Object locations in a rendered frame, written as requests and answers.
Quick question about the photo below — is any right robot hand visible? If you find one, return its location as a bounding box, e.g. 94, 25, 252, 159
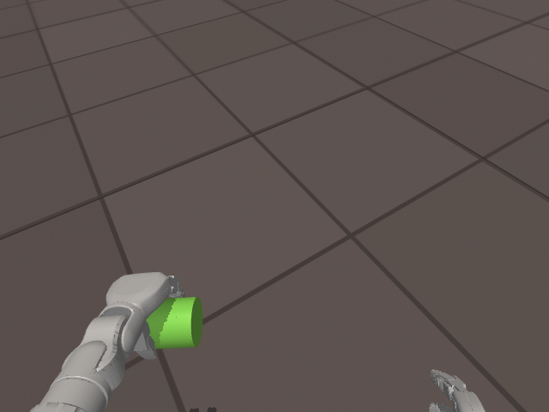
429, 370, 486, 412

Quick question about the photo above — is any left robot arm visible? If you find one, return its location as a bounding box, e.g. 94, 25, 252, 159
29, 301, 146, 412

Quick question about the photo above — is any can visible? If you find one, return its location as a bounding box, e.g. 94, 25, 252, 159
146, 297, 202, 349

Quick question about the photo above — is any left robot hand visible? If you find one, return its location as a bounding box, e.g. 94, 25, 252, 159
106, 272, 184, 360

